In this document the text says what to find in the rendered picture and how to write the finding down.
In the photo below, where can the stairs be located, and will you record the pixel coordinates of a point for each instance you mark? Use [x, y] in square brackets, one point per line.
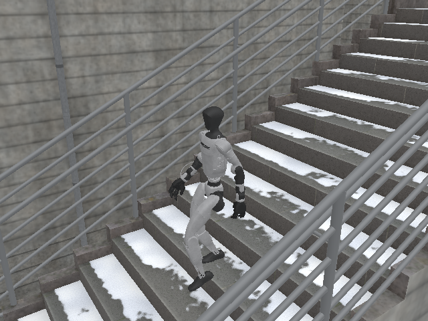
[290, 165]

